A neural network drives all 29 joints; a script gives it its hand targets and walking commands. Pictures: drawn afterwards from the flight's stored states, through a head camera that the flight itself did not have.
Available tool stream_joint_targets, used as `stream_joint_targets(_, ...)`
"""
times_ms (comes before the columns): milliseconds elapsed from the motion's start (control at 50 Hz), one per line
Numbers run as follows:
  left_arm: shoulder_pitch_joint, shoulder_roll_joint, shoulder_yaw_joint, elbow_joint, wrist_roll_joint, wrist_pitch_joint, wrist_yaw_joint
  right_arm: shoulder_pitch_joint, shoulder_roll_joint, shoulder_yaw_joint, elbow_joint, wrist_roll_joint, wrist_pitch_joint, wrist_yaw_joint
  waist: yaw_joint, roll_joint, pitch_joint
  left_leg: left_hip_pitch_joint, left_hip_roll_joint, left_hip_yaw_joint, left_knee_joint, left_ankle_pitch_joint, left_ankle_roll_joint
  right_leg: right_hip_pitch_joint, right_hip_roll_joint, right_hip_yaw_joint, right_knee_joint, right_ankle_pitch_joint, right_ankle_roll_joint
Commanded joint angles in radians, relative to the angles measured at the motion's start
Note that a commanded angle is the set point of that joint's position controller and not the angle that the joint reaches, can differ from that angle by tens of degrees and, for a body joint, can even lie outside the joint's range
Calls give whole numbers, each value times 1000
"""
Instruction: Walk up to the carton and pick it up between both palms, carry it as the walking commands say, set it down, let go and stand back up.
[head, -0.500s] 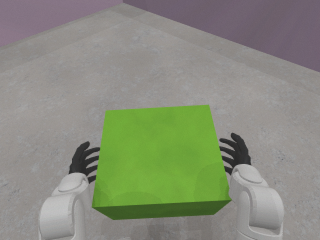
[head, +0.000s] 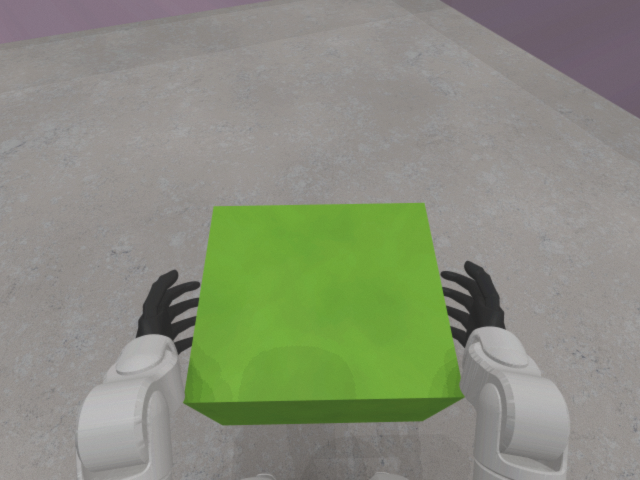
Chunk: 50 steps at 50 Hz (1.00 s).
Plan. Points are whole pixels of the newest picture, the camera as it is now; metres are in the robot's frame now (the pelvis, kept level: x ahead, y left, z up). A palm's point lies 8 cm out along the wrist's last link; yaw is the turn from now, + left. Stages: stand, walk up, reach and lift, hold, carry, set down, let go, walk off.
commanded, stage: carry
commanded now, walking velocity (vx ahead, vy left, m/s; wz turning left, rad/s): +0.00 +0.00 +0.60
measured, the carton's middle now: (321, 316) +0.31 +0.00 +0.02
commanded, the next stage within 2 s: none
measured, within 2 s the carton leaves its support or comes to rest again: neither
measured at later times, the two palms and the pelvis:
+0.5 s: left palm out of the picture +0.08 +0.27 +0.09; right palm (365, 372) +0.21 -0.04 +0.10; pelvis -0.09 +0.02 +0.00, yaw +21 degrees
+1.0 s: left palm out of the picture +0.01 +0.25 +0.11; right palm out of the picture +0.12 -0.06 +0.09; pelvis -0.16 +0.02 +0.01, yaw +23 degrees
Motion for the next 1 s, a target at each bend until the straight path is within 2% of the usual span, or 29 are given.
stream_joint_targets(0,-439,-868,-757,-111,-400,-28,-243,-323,826,704,-71,383,33,246,-38,167,-360,233,277,-379,-224,180,131,125,45,5,-230,-44,-23)
stream_joint_targets(40,-434,-871,-723,-74,-386,-26,-242,-351,819,716,-65,388,39,244,-20,144,-363,105,228,-332,-206,99,62,339,41,-28,-463,20,-39)
stream_joint_targets(60,-417,-855,-705,-60,-373,-28,-241,-359,810,726,-59,389,43,246,-10,75,-362,-51,161,-267,-153,27,-19,514,-62,65,-552,46,-72)
stream_joint_targets(80,-406,-845,-695,-63,-365,-33,-242,-355,820,745,-69,388,47,249,-5,-187,-337,-246,-9,-75,43,-173,-110,598,-314,354,-665,43,-173)
stream_joint_targets(100,-392,-855,-673,-48,-350,-44,-244,-440,806,774,-136,420,46,257,-3,-429,-322,-192,-3,15,403,-389,-98,396,-507,435,-635,318,-307)
stream_joint_targets(120,-397,-851,-641,-18,-333,-43,-244,-524,822,791,-143,448,48,260,-6,-325,-241,-158,76,0,597,-348,-102,253,-476,306,-640,341,-313)
stream_joint_targets(140,-431,-874,-640,-28,-342,-41,-248,-568,859,803,-134,465,43,261,-18,-186,-195,-144,83,-26,620,-268,-93,236,-388,172,-638,344,-253)
stream_joint_targets(180,-431,-861,-646,-37,-336,-44,-248,-506,869,798,-88,447,43,256,-29,-127,-201,-189,77,1,549,-216,-82,316,-324,76,-561,496,-187)
stream_joint_targets(220,-442,-848,-652,-76,-345,-50,-240,-456,874,780,-54,440,47,253,-24,-164,-267,-164,49,40,432,-225,-86,412,-288,25,-514,614,-181)
stream_joint_targets(260,-428,-808,-640,-72,-331,-42,-231,-431,857,771,-9,433,60,249,-17,-231,-275,-132,56,76,364,-242,-90,398,-318,18,-522,557,-184)
stream_joint_targets(320,-385,-778,-630,-22,-323,-21,-234,-412,831,753,16,409,72,234,-13,-278,-265,-43,52,124,234,-262,-89,357,-321,-22,-508,539,-169)
stream_joint_targets(380,-424,-795,-661,-45,-347,-19,-237,-396,839,722,36,393,70,228,-7,-284,-303,15,35,166,97,-254,-82,407,-338,-52,-454,620,-149)
stream_joint_targets(420,-425,-817,-679,-44,-351,-18,-237,-401,850,715,24,393,64,232,-27,-231,-338,142,48,153,-154,-68,-64,376,-323,-101,-352,628,-90)
stream_joint_targets(440,-449,-827,-695,-55,-355,-20,-236,-382,854,701,27,389,60,235,-42,-106,-387,327,130,29,-205,14,-40,225,-298,-128,-225,513,-42)
stream_joint_targets(460,-478,-832,-716,-90,-364,-21,-238,-363,843,687,26,376,52,235,-51,174,-383,474,378,-348,-250,354,44,-64,-196,-154,-12,98,24)
stream_joint_targets(480,-485,-843,-725,-73,-367,-25,-239,-336,847,679,45,374,44,236,-30,292,-312,534,472,-431,-177,790,100,-259,-101,-144,148,-265,40)
stream_joint_targets(500,-524,-879,-752,-74,-384,-29,-241,-370,874,671,25,375,32,242,-38,201,-346,500,467,-354,-144,759,163,-249,-104,-52,222,-251,27)
stream_joint_targets(520,-560,-914,-782,-105,-405,-37,-248,-369,892,665,2,369,23,247,-39,149,-339,444,415,-282,-154,642,170,-218,-99,-25,248,-178,27)
stream_joint_targets(560,-643,-975,-849,-176,-462,-56,-265,-374,931,655,-22,363,-5,252,-33,133,-339,395,324,-189,-168,497,132,-199,-81,-9,285,-48,14)
stream_joint_targets(600,-632,-978,-870,-189,-473,-60,-263,-344,922,639,-37,358,-19,252,-33,195,-384,430,310,-171,-168,474,135,-197,-60,0,271,6,4)
stream_joint_targets(620,-608,-975,-872,-186,-476,-60,-264,-333,914,641,-45,356,-23,252,-32,187,-409,455,309,-148,-164,485,137,-183,-59,2,245,17,3)
stream_joint_targets(720,-485,-908,-817,-135,-440,-40,-256,-281,851,663,-66,349,-5,243,-37,128,-420,433,325,-210,-189,454,176,-84,-13,16,41,37,-37)
stream_joint_targets(820,-437,-870,-751,-70,-395,-24,-246,-326,827,704,-58,371,22,244,-30,133,-405,338,291,-191,-179,422,131,119,33,-33,-277,24,-63)
stream_joint_targets(860,-401,-840,-701,-26,-364,-21,-245,-353,811,728,-51,384,34,244,-13,61,-411,241,252,-148,-140,322,84,296,0,-54,-461,154,-64)
stream_joint_targets(880,-398,-830,-688,-18,-361,-22,-247,-365,817,740,-44,390,35,245,-13,-8,-401,176,224,-142,-117,264,46,380,-61,26,-504,224,-80)
stream_joint_targets(900,-404,-820,-675,-1,-355,-21,-250,-373,816,739,-36,381,40,243,-17,-148,-379,55,162,-93,-44,144,4,452,-190,175,-550,349,-111)
stream_joint_targets(920,-416,-829,-668,0,-348,-30,-250,-405,817,762,-56,394,46,248,-28,-269,-344,32,106,-36,-53,-13,-33,377,-251,225,-524,453,-161)
stream_joint_targets(960,-430,-845,-646,19,-333,-33,-253,-528,841,801,-105,433,46,255,-24,-255,-293,108,106,-27,-49,-65,-27,241,-214,151,-558,318,-164)
stream_joint_targets(980,-469,-869,-657,-12,-345,-36,-257,-564,873,811,-120,446,41,258,-23,-197,-280,116,96,-22,-43,-55,-22,211,-193,132,-574,226,-161)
